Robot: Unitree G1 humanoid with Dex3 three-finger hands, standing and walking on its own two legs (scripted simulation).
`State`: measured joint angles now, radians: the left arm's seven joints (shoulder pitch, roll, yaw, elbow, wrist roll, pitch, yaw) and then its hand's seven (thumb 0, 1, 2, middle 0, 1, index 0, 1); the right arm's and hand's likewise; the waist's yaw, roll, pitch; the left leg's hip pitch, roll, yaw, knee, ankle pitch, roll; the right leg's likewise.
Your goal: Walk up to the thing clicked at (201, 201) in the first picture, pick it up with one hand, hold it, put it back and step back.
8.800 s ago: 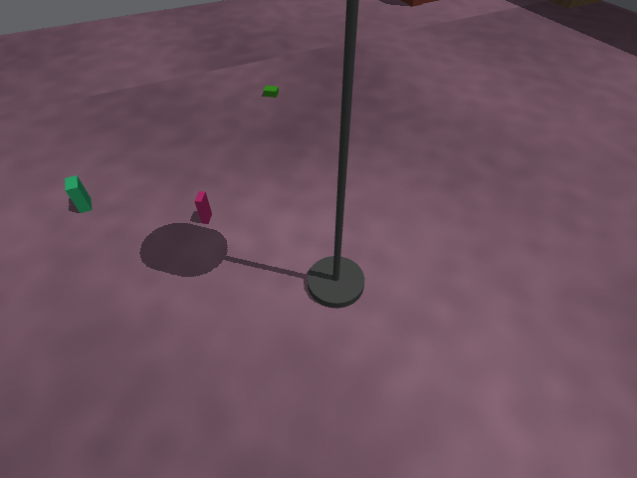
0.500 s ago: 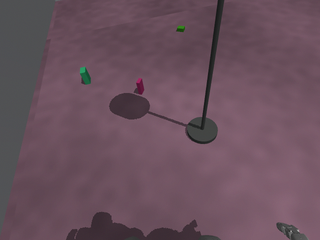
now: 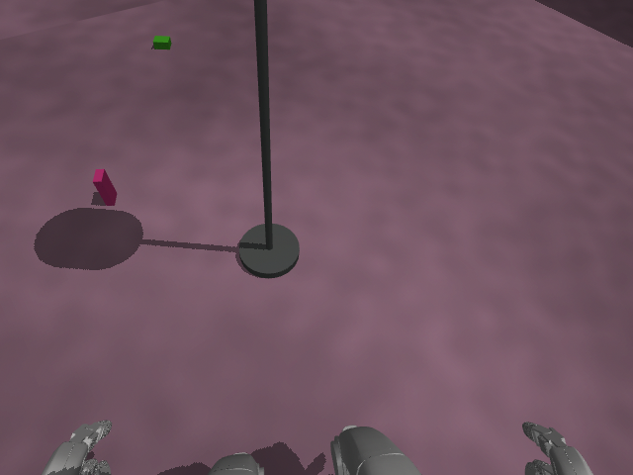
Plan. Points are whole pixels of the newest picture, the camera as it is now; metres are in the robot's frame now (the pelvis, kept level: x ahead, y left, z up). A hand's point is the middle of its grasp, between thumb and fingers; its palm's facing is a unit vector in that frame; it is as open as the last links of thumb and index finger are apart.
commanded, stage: walk up
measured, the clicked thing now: (105, 187) +1.10 +0.75 -0.69
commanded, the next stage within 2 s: stand in 1.88 s
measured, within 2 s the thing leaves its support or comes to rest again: neither
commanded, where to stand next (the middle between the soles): +0.05 -0.03 m, yaw -31 degrees
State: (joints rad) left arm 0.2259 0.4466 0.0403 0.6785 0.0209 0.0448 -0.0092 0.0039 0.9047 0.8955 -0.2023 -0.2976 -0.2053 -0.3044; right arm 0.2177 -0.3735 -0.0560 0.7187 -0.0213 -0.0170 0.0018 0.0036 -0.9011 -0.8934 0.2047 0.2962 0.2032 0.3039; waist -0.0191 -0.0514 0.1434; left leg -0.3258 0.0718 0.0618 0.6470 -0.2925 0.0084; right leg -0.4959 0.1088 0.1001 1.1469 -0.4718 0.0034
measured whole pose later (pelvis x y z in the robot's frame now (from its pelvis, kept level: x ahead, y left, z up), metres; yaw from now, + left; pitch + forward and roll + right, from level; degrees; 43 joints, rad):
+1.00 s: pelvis -0.04 -0.02 -0.02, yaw -26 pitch -3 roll -2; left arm 0.28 0.40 0.05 0.85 0.03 -0.04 0.01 0.00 0.90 0.90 -0.20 -0.30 -0.21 -0.30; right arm 0.26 -0.45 -0.06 0.82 -0.03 0.03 0.01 0.00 -0.90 -0.89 0.20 0.30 0.20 0.30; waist -0.02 0.06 0.10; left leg -0.39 0.13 0.00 0.89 -0.49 0.01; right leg -0.32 0.07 0.02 0.73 -0.36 -0.02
